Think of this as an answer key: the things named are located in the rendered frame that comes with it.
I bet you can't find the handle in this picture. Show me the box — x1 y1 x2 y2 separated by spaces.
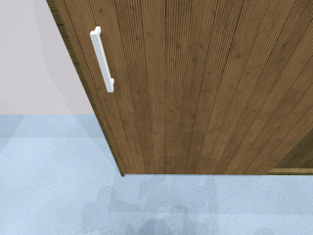
90 26 114 92

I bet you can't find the wardrobe door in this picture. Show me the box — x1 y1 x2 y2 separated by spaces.
273 128 313 168
55 0 313 175

